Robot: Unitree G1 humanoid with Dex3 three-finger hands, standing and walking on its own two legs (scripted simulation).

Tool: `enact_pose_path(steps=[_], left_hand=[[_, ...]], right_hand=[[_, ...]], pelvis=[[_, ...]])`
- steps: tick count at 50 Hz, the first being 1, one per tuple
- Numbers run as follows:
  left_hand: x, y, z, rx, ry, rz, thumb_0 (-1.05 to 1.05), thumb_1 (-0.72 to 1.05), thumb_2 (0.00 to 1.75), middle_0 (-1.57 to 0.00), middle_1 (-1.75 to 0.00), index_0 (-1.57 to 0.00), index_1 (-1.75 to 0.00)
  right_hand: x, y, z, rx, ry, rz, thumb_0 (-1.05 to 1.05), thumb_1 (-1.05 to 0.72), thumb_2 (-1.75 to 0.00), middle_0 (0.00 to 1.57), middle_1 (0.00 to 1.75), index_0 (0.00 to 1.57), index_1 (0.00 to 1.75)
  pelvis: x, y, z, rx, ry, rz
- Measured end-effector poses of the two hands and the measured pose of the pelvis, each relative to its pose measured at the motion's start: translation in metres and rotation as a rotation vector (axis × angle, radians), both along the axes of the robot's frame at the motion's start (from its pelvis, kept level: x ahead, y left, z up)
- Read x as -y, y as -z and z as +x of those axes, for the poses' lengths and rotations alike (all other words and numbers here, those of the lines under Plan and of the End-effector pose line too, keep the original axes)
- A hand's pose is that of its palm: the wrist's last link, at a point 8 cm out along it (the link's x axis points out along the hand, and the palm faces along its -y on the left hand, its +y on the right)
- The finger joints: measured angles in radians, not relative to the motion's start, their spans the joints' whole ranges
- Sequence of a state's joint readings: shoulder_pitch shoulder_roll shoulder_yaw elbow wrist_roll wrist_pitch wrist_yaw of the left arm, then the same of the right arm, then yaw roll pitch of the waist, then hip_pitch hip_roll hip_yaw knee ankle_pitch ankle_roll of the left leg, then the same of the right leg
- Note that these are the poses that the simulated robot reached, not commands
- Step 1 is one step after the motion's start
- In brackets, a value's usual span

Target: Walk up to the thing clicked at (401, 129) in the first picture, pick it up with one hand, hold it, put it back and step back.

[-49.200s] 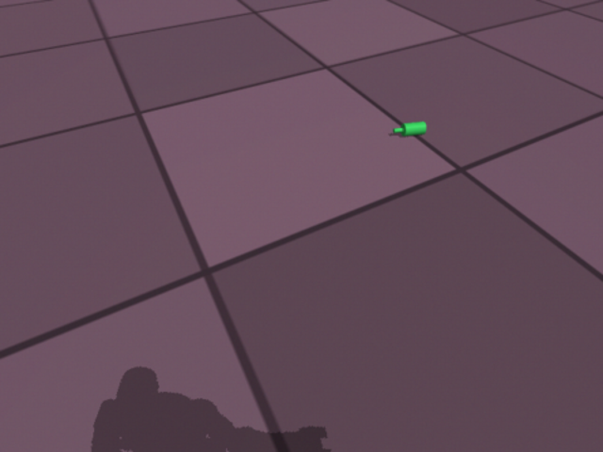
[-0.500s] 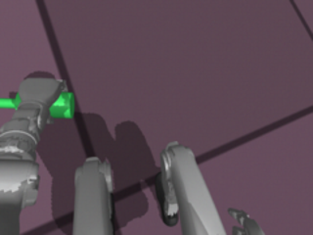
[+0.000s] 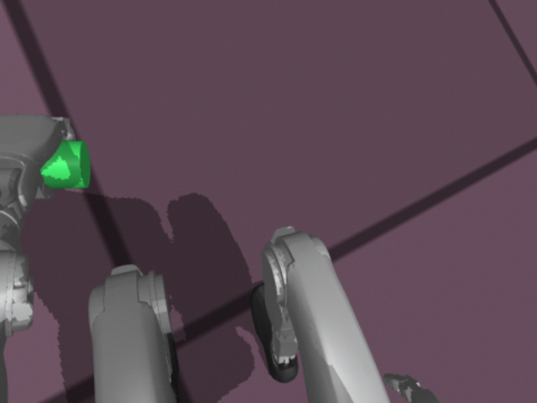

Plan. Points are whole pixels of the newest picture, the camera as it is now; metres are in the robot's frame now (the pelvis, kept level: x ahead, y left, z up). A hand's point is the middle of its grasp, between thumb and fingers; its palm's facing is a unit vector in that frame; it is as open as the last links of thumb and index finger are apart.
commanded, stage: crouch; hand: left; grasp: from above
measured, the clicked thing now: (15, 165) +0.50 +0.28 -0.19
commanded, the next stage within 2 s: lower in 0.36 s
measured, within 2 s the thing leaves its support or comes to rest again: neither
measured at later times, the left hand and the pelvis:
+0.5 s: hand (43, 164) +0.50 +0.24 -0.19, palm faces -0.48 +0.01 -0.88, open 10.2 cm; pelvis +0.00 +0.00 -0.03, yaw -1 degrees
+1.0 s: hand (58, 171) +0.50 +0.24 -0.25, palm faces -0.47 +0.01 -0.88, open 10.2 cm; pelvis +0.00 +0.00 -0.05, yaw -4 degrees
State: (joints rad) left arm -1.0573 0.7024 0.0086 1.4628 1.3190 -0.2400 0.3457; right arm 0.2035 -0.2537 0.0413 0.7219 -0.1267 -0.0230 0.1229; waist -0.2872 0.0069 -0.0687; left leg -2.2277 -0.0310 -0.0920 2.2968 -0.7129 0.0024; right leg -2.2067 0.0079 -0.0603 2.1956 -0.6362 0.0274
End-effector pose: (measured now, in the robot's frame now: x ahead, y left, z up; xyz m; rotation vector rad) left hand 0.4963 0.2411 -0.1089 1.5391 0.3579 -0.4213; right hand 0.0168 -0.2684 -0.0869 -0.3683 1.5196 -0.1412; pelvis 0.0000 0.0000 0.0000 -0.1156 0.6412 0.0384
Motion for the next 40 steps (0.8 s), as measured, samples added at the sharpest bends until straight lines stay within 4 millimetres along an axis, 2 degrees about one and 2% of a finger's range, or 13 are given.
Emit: enact_pose_path(steps=[12, 29, 40], left_hand=[[0.0, 0.014, 0.007, 0.012, 0.004, 0.002, -0.01, -0.02, 0.52, -0.66, -0.6, -0.68, -0.57], [-0.002, 0.031, 0.011, -0.006, -0.004, 0.004, -0.01, -0.03, 0.51, -0.67, -0.57, -0.7, -0.55], [0.001, 0.063, 0.01, -0.024, 0.02, -0.019, -0.01, -0.03, 0.5, -0.68, -0.57, -0.7, -0.55]], right_hand=[[-0.005, 0.012, -0.005, 0.006, -0.014, -0.005, 0.0, -0.92, -0.91, 0.2, 0.3, 0.2, 0.3], [-0.003, 0.02, -0.006, -0.01, -0.04, -0.004, 0.0, -0.92, -0.91, 0.2, 0.3, 0.2, 0.3], [-0.004, 0.021, -0.011, -0.029, -0.071, -0.025, 0.0, -0.92, -0.91, 0.2, 0.3, 0.2, 0.3]], pelvis=[[-0.001, 0.017, -0.003, 0.013, 0.004, -0.014], [0.0, 0.028, -0.002, 0.027, 0.012, -0.023], [-0.002, 0.04, -0.003, 0.044, 0.018, -0.041]])
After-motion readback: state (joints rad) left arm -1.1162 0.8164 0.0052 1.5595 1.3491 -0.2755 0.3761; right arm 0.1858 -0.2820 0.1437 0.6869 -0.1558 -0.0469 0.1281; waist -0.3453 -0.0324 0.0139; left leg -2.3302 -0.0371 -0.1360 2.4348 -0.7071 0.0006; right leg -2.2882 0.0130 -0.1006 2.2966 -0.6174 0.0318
